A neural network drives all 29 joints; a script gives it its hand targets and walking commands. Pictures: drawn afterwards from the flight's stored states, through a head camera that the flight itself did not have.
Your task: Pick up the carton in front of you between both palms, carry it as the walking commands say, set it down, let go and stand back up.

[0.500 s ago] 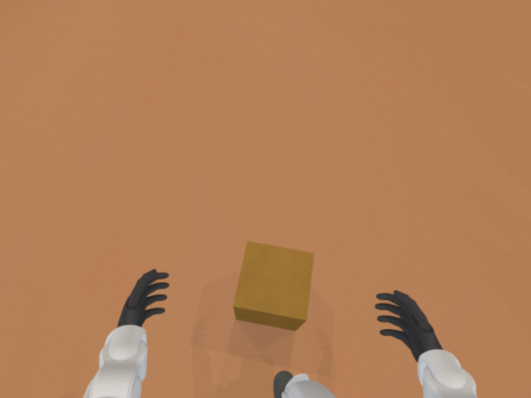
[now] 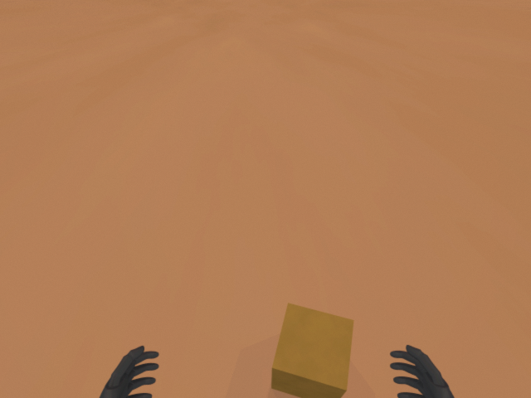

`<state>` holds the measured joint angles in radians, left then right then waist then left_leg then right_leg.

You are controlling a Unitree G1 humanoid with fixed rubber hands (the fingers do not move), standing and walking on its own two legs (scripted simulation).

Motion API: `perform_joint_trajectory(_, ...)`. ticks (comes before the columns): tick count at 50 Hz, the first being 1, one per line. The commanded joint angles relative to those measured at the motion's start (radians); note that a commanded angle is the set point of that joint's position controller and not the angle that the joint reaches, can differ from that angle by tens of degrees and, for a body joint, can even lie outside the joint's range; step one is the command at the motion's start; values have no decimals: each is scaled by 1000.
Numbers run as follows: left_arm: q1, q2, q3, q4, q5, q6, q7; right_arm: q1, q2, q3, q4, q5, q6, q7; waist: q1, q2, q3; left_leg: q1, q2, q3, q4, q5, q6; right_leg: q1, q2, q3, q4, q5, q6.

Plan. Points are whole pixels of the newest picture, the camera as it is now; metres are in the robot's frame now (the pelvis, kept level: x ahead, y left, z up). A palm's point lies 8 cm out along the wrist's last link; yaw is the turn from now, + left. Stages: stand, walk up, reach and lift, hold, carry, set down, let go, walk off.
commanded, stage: let go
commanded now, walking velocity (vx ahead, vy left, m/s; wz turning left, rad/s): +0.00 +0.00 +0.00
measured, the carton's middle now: (310, 355) +0.39 -0.13 -0.65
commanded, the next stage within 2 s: stand in 0.22 s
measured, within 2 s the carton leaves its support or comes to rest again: neither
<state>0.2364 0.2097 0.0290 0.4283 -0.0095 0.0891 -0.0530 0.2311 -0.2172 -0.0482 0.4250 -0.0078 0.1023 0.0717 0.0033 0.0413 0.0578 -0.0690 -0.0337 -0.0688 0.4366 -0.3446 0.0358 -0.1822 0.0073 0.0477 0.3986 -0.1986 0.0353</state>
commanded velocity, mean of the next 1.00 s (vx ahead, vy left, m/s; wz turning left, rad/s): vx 0.00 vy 0.00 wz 0.00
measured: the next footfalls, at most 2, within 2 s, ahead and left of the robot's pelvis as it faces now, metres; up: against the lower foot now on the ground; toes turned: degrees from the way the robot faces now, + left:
none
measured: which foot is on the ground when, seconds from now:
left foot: down 0.00-1.00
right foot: down 0.00-1.00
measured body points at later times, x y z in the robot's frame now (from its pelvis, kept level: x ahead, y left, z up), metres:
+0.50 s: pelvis +0.02 -0.03 -0.02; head +0.03 -0.04 +0.43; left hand +0.12 +0.23 -0.13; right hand +0.11 -0.31 -0.12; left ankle -0.07 +0.10 -0.74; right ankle +0.01 -0.15 -0.74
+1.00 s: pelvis +0.03 -0.04 -0.03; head +0.04 -0.04 +0.42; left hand +0.15 +0.21 -0.14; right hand +0.05 -0.32 -0.15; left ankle -0.07 +0.10 -0.74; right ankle +0.01 -0.15 -0.74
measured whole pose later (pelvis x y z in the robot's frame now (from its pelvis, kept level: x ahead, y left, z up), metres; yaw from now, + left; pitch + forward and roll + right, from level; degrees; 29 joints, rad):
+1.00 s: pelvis +0.03 -0.04 -0.03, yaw -9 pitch +3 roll +0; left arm 0.32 0.25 0.02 0.77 0.02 0.00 0.03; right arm 0.40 -0.29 0.00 0.69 -0.02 0.03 -0.07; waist -0.02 0.02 -0.06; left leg -0.16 0.05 0.09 0.63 -0.52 -0.02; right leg -0.40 0.11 0.15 0.74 -0.38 -0.02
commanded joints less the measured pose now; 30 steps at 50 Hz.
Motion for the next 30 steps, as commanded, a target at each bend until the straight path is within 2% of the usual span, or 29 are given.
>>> perform_joint_trajectory(1,-13,61,26,-17,-1,-29,21,-47,-149,-46,-115,-30,43,-26,-18,-18,-119,-131,45,0,-55,525,-76,193,101,-70,66,225,-12)
perform_joint_trajectory(2,-20,63,22,-40,0,-35,32,-22,-145,-34,-112,-20,54,-34,-17,7,-107,-130,44,-3,-40,568,-87,169,97,-70,66,213,-18)
perform_joint_trajectory(5,-34,67,19,-52,2,-38,43,-13,-125,-19,-116,-13,63,-46,-12,33,-111,-134,42,-5,-23,579,-90,147,90,-57,73,228,-26)
perform_joint_trajectory(11,-33,86,19,-34,3,-24,39,-12,-105,-1,-135,-3,82,-62,1,8,-84,-183,16,23,-30,437,-70,198,74,-41,69,278,-26)
perform_joint_trajectory(12,135,167,41,141,56,-71,65,43,-188,-37,10,-39,-24,-92,13,14,-75,-111,70,79,10,-197,-86,-75,-67,67,13,-4,14)
perform_joint_trajectory(13,100,214,62,133,66,-91,76,83,-166,-24,11,-56,-67,-105,-16,-13,6,-157,84,22,-11,-277,-69,-177,-53,92,-19,-192,19)
perform_joint_trajectory(14,49,193,56,129,59,-108,75,70,-164,-15,27,-58,-95,-109,-16,-15,48,-189,100,4,-17,-291,-48,-241,-38,84,-16,-217,23)
perform_joint_trajectory(17,32,128,32,172,41,-148,52,48,-172,-1,49,-42,-141,-111,-18,-42,-54,-175,146,-32,-8,-202,-22,-227,-5,79,51,-59,0)
perform_joint_trajectory(18,35,125,31,182,39,-159,46,50,-175,1,58,-39,-150,-112,-19,-29,-89,-175,148,-29,2,-164,-24,-200,-6,81,76,8,-5)
perform_joint_trajectory(21,73,141,31,225,37,-173,46,76,-182,4,87,-27,-160,-119,-27,-64,-158,-131,123,25,88,29,-47,-164,-22,121,134,225,-34)
perform_joint_trajectory(23,103,147,29,246,35,-168,53,112,-185,7,107,-18,-156,-125,-32,-71,-185,-112,117,49,132,131,-56,-154,-22,130,167,325,-51)
perform_joint_trajectory(25,125,151,25,260,32,-160,59,133,-185,12,120,-14,-146,-129,-32,-57,-188,-109,118,61,152,184,-58,-155,-13,128,196,353,-61)
perform_joint_trajectory(30,146,154,20,273,28,-137,68,169,-189,18,143,-13,-123,-137,-28,-26,-144,-127,128,80,161,250,-50,-180,0,129,234,326,-76)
